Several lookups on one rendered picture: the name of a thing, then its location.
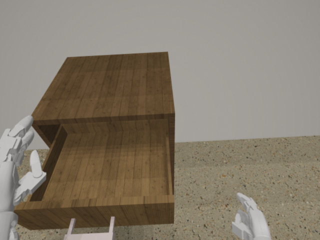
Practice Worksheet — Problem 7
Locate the handle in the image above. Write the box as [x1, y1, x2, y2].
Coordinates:
[63, 216, 115, 240]

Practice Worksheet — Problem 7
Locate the robot right hand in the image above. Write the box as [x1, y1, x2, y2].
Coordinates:
[232, 192, 272, 240]

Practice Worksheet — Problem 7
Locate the cabinet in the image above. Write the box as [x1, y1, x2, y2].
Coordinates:
[31, 51, 175, 195]

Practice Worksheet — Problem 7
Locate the drawer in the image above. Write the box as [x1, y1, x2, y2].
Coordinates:
[14, 119, 175, 230]

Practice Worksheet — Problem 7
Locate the left robot forearm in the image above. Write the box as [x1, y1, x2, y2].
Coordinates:
[0, 211, 20, 240]

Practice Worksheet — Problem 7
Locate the robot left hand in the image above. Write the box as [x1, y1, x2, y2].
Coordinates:
[0, 115, 47, 212]

